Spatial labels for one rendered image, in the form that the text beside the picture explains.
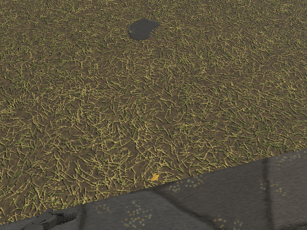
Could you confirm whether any left robot hand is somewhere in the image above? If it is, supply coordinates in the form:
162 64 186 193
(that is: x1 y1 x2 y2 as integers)
21 208 78 230

